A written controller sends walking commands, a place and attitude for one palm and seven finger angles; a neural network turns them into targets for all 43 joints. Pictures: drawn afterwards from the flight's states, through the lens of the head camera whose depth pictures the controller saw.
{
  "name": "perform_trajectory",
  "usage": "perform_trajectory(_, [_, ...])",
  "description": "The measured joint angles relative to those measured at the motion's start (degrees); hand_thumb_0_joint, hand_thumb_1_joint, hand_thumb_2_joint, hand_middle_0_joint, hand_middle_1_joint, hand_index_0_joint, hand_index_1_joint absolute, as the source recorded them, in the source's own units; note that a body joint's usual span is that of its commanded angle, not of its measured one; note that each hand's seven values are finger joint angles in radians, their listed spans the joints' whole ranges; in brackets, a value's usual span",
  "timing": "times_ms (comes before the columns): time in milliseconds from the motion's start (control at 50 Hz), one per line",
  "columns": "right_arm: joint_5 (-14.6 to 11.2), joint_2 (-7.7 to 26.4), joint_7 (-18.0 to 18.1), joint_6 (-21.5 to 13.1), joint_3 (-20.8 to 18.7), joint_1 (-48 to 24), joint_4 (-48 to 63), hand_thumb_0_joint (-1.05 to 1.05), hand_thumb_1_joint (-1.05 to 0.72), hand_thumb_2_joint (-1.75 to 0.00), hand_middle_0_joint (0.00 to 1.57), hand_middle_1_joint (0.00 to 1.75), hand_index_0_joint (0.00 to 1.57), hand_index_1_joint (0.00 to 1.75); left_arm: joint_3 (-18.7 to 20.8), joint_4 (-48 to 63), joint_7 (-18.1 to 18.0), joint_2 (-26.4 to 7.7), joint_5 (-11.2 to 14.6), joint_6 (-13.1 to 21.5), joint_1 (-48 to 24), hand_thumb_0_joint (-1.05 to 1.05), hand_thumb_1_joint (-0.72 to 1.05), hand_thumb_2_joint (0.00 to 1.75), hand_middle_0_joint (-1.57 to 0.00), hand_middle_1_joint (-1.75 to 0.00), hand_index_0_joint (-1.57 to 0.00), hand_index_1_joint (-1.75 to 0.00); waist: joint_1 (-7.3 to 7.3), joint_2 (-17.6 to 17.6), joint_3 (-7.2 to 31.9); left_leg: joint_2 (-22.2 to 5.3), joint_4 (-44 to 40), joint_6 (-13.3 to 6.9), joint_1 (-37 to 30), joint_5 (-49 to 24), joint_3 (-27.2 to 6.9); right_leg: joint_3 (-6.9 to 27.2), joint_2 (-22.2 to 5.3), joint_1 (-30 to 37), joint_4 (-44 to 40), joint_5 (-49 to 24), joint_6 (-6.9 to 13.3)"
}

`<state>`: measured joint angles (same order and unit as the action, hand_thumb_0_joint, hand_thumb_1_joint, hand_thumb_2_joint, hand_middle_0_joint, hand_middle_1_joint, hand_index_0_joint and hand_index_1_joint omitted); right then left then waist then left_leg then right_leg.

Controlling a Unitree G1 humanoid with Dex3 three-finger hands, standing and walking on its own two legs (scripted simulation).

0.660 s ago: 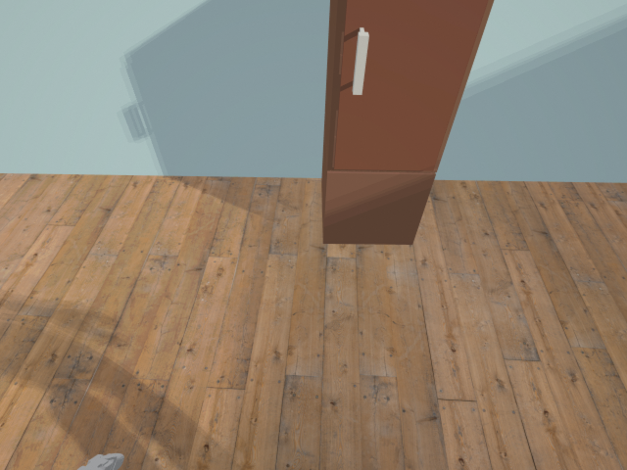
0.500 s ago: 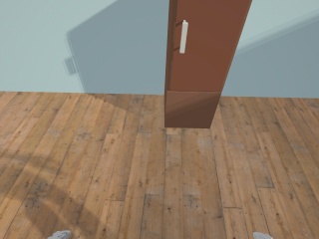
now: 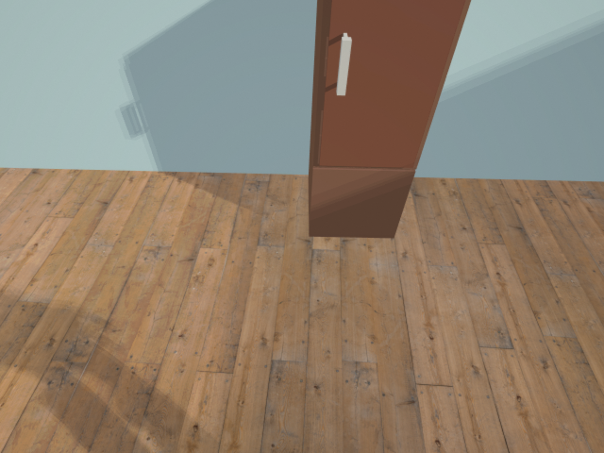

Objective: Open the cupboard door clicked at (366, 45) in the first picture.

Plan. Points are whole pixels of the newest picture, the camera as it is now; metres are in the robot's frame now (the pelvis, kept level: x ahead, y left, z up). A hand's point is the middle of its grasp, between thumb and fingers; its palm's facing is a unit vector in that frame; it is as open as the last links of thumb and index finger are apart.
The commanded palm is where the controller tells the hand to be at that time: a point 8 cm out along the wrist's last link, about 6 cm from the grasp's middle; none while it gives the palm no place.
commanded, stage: stand and wait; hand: left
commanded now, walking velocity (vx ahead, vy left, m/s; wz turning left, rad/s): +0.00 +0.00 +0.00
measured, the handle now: (343, 64) +1.09 -0.05 +0.03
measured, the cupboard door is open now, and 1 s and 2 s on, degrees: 0 0 0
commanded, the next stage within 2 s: look at it before walking up in 0.16 s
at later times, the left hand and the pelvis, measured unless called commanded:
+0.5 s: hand out of the picture +0.07 +0.24 -0.16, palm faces -0.04 -0.94 -0.33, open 7.4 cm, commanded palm none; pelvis +0.00 -0.01 +0.00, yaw -1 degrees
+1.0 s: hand out of the picture +0.08 +0.24 -0.16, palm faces -0.05 -0.94 -0.34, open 7.4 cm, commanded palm none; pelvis +0.00 -0.01 +0.00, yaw -2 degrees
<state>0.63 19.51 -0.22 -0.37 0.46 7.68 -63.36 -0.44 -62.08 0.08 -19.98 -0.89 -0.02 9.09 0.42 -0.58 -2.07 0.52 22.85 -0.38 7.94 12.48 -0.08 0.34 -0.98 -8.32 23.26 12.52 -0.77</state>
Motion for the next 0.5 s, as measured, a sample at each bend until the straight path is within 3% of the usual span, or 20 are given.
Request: perform_trajectory(500, [0.0,-0.35,-0.21,-0.35,0.08,-0.8,-0.38,0.01,-0.9,-0.9,0.2,0.3,0.21,0.3,-0.22,-0.14,0.13,0.68,-0.14,0.48,-0.85,0.01,0.91,0.9,-0.2,-0.3,-0.2,-0.3,-0.11,0.13,0.35,-0.6,-1.22,0.53,0.28,-1.01,0.3,0.31,0.6,-0.66,-0.82,-0.99,0.49])
